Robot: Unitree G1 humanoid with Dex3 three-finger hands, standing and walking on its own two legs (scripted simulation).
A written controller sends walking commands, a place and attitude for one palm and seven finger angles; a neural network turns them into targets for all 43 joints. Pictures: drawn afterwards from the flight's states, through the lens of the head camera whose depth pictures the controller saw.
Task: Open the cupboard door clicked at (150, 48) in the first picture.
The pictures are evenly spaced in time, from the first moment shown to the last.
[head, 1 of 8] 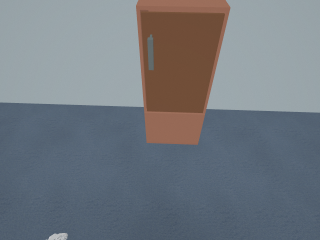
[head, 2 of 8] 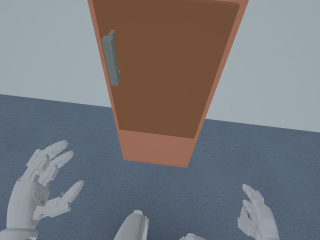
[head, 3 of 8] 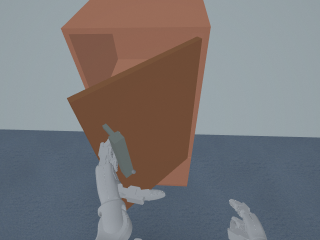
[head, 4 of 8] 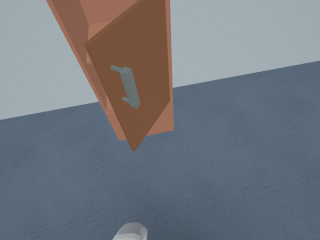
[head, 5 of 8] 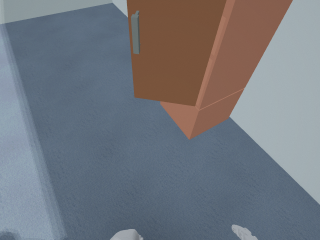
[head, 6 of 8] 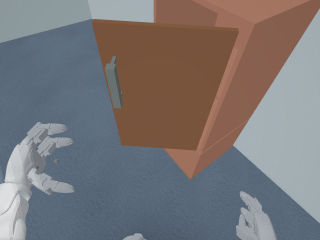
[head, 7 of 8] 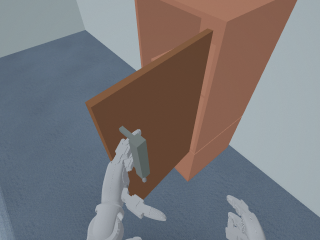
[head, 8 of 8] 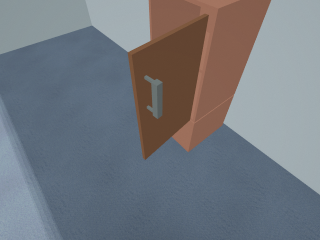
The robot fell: no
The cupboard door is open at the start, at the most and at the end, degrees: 0 98 96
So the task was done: yes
